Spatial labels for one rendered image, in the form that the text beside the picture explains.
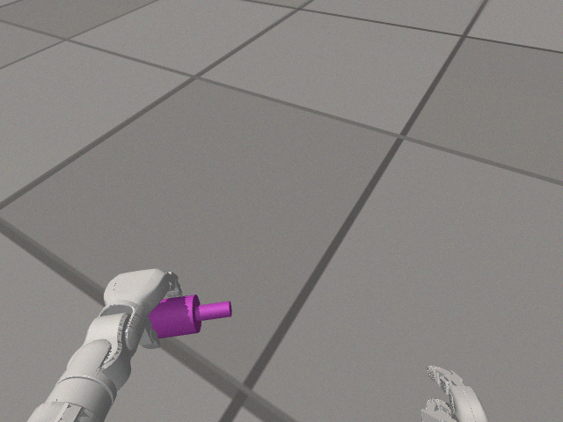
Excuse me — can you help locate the left robot hand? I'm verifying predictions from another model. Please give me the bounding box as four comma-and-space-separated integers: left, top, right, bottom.
104, 268, 182, 349

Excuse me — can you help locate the right robot hand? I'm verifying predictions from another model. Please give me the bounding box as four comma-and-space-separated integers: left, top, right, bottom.
421, 365, 489, 422

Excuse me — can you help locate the bottle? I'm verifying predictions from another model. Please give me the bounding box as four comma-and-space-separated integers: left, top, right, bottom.
148, 295, 231, 338

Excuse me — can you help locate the left robot arm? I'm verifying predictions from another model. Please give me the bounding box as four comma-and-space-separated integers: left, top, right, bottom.
26, 300, 147, 422

